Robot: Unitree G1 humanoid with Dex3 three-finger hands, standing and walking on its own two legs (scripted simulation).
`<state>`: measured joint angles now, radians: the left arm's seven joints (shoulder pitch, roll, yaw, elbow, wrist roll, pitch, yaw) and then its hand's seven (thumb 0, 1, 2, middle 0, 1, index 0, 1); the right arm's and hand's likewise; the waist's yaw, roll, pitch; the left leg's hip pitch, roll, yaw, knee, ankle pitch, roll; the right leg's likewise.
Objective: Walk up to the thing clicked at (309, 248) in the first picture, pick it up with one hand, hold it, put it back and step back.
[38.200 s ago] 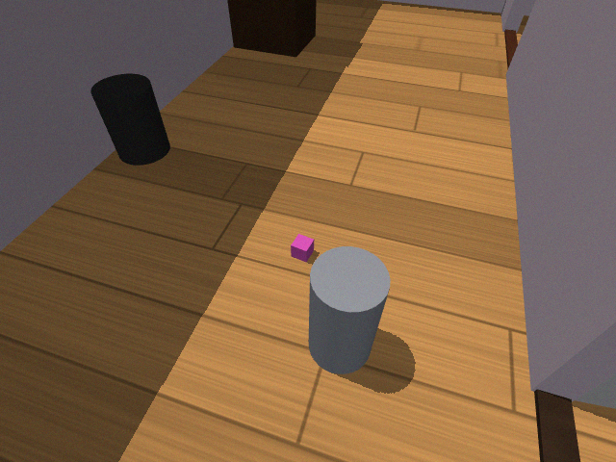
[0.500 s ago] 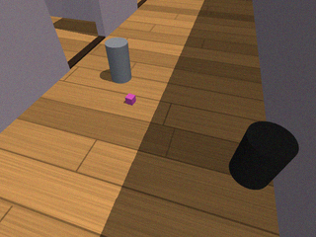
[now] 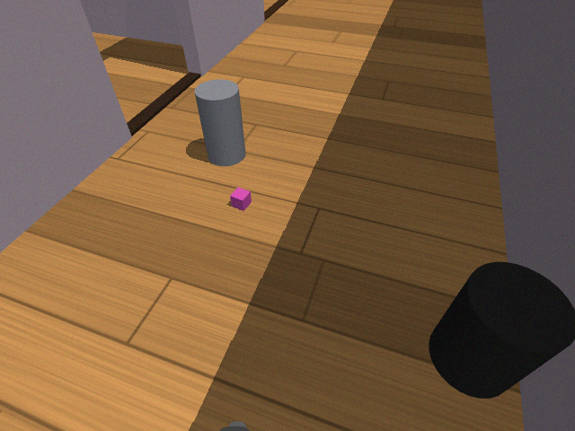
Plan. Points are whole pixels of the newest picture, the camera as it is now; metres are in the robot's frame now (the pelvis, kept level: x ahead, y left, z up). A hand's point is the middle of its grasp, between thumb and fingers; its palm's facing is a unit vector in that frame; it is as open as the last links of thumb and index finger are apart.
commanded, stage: walk up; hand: left
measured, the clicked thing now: (240, 199) +1.31 +0.26 -0.74
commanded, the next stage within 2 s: none
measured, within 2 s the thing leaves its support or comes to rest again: neither
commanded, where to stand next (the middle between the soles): +0.97 +0.05 m, yaw +0 degrees
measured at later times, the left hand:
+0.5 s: hand (139, 319) +0.36 +0.29 -0.13, palm faces -0.13 -0.92 -0.38, open 7.4 cm
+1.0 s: hand (148, 269) +0.50 +0.33 -0.17, palm faces -0.03 -0.94 -0.35, open 7.4 cm
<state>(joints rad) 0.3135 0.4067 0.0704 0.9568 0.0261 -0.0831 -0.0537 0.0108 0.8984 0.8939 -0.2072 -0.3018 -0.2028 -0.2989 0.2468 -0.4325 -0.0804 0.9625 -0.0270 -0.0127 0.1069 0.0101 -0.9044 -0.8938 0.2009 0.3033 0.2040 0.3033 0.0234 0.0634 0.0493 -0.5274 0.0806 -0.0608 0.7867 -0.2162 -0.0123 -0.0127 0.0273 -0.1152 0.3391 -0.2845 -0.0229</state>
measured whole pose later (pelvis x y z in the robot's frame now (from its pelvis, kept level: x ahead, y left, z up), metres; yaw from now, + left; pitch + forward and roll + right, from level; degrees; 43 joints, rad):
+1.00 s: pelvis +0.48 +0.05 -0.02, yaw +1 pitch -2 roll -1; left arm 0.34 0.44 0.04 0.92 0.02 -0.05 -0.05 0.01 0.90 0.89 -0.21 -0.30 -0.20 -0.30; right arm 0.25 -0.42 -0.07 0.85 -0.01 -0.08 0.07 0.01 -0.90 -0.89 0.20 0.30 0.21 0.30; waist 0.01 -0.03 0.06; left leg -0.40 0.05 0.08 0.66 -0.23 0.03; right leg -0.28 -0.05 -0.01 0.98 -0.48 -0.03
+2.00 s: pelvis +0.82 +0.06 +0.00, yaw -1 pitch -2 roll +0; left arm 0.28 0.44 0.04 0.90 0.02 -0.04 -0.07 0.01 0.90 0.89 -0.20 -0.30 -0.20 -0.30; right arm 0.35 -0.41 -0.04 0.85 -0.01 -0.08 0.05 0.01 -0.90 -0.89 0.21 0.30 0.21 0.30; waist -0.03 -0.05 0.08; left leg -0.22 0.04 0.10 0.52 -0.27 0.03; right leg -0.51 -0.09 -0.02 0.87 -0.32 -0.01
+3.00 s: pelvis +0.95 +0.04 +0.01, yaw +1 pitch -3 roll +0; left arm 0.06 0.35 -0.01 1.17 0.00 -0.03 -0.01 0.01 0.90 0.89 -0.20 -0.30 -0.20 -0.30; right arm 0.02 -0.36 0.01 1.15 0.01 -0.01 0.02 0.01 -0.90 -0.89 0.20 0.30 0.21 0.30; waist 0.02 0.01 0.05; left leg -0.14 0.03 0.04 0.36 -0.17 -0.01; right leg -0.14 -0.04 -0.04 0.35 -0.17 0.02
